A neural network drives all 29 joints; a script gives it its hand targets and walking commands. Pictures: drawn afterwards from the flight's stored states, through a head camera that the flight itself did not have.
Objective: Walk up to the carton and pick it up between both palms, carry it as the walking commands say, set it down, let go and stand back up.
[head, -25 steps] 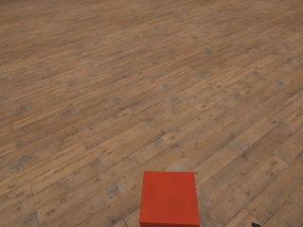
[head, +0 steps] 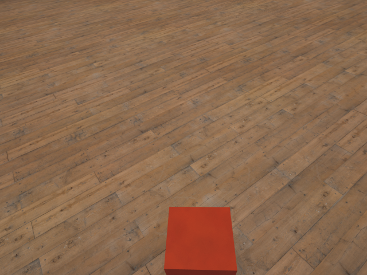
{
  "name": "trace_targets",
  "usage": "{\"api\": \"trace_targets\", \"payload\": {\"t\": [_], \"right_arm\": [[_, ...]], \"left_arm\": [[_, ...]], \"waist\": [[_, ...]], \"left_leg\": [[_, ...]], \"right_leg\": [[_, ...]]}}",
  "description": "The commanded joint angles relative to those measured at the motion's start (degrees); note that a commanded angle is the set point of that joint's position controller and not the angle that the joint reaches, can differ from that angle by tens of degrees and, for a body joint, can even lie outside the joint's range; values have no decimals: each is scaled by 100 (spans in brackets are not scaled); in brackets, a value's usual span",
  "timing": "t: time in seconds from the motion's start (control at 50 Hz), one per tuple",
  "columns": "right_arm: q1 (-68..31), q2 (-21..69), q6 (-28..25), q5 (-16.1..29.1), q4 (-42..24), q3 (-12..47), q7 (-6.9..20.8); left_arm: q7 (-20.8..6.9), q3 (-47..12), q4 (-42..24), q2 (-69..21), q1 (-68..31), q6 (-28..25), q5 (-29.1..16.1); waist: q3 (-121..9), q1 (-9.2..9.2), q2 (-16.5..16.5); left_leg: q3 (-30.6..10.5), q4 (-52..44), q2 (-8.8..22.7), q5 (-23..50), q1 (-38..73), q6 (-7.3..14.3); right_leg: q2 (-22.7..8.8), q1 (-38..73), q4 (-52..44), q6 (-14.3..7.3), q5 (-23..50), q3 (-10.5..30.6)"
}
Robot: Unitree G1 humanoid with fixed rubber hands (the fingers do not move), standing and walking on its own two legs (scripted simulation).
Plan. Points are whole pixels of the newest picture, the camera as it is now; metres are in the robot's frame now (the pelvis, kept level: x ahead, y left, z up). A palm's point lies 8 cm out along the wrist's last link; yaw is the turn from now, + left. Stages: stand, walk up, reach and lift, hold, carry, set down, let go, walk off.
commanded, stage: stand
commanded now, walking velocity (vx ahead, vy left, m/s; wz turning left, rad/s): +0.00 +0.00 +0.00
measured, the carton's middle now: (199, 247) +0.42 -0.02 -0.63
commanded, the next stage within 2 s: none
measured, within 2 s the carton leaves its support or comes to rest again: neither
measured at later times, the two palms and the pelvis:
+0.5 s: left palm out of the picture -0.05 +0.23 -0.14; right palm out of the picture -0.06 -0.23 -0.14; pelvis -0.02 +0.00 +0.00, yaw +0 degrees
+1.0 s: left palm out of the picture -0.08 +0.22 -0.14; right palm out of the picture -0.09 -0.20 -0.14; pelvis -0.03 +0.01 +0.01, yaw +0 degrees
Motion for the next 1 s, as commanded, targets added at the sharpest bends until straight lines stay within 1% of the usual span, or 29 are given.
{"api": "trace_targets", "payload": {"t": [0.0, 0.2, 0.42, 0.68, 0.98], "right_arm": [[347, -516, -14, -2, 9, -82, -18], [474, -314, 35, -2, 561, 22, -24], [545, -94, 46, 4, 1014, 83, -33], [575, 102, 43, 11, 1320, 98, -38], [593, 251, 29, 19, 1461, 80, -34]], "left_arm": [[23, 95, 37, 607, 319, -21, -4], [36, -9, 575, 420, 376, 16, -25], [60, -90, 961, 213, 434, 27, -44], [85, -133, 1173, 26, 481, 25, -54], [106, -145, 1241, -123, 528, 19, -60]], "waist": [[454, 2, -155], [700, 17, -152], [826, 21, -136], [883, 20, -123], [902, 17, -121]], "left_leg": [[-459, -238, 458, 1669, 342, 105], [-472, -399, 467, 1454, 405, 133], [-492, -516, 476, 1364, 394, 163], [-503, -588, 478, 1293, 342, 195], [-515, -644, 476, 1265, 300, 236]], "right_leg": [[-817, -469, -452, -16, 2807, 663], [-793, -524, -646, -37, 2331, 675], [-770, -540, -762, -42, 2052, 661], [-762, -571, -814, -35, 1875, 641], [-762, -614, -817, -9, 1726, 616]]}}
